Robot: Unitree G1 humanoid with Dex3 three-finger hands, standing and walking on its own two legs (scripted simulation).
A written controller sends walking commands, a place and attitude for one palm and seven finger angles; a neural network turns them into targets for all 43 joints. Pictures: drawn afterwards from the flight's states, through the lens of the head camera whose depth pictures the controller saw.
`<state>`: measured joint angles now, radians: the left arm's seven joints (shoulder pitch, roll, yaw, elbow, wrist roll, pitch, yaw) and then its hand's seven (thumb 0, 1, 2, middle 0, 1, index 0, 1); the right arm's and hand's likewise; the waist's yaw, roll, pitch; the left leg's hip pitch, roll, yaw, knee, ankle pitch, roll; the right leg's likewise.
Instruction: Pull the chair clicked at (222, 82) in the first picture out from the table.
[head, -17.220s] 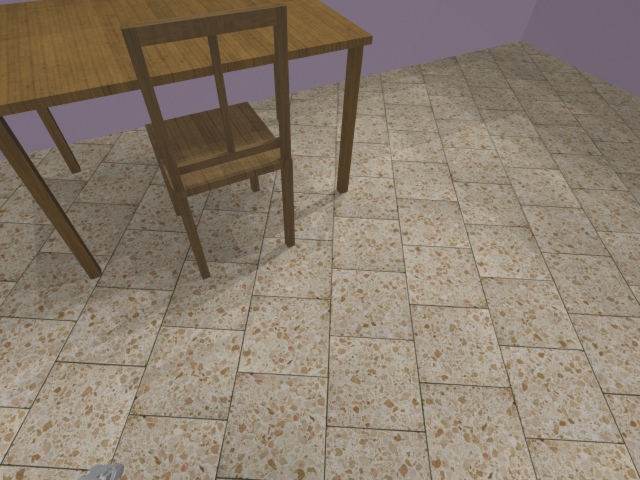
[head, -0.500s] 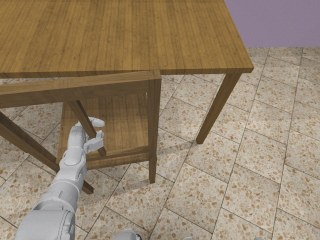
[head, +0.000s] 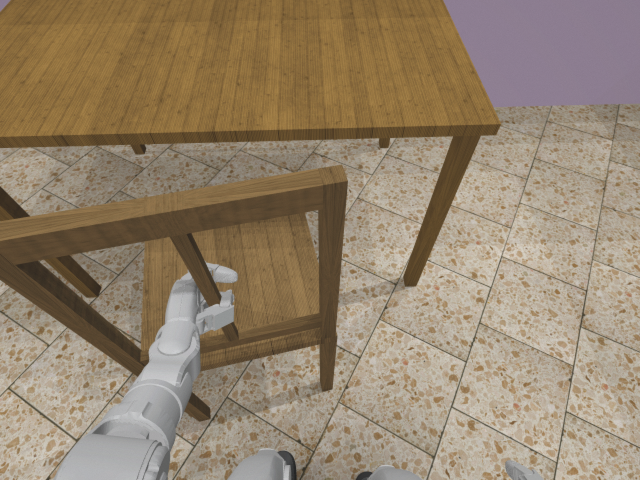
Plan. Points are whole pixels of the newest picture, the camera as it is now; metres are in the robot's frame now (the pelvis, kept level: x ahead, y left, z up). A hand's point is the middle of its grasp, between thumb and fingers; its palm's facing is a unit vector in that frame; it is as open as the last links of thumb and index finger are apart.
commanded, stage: step backward, pulling the chair out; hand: left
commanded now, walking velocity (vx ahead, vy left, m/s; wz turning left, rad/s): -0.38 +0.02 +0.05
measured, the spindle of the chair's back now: (211, 294) +0.37 +0.17 -0.06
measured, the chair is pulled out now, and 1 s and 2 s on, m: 0.18 0.23 0.38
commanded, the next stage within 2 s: none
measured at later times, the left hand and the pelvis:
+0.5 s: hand (225, 316) +0.34 +0.15 -0.06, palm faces +0.12 -0.98 -0.18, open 5.2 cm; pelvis -0.01 -0.01 +0.00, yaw +2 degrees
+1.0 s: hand (221, 339) +0.30 +0.15 -0.06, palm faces +0.09 -0.98 -0.19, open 5.2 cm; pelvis -0.06 +0.00 +0.00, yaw +4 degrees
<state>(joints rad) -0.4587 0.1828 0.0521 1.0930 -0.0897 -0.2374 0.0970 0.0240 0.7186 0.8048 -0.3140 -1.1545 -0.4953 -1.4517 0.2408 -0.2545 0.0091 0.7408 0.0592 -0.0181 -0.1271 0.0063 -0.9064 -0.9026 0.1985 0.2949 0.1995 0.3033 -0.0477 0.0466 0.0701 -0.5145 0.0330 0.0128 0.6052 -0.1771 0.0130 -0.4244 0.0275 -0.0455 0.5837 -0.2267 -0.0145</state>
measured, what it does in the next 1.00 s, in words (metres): steps on the spot: left foot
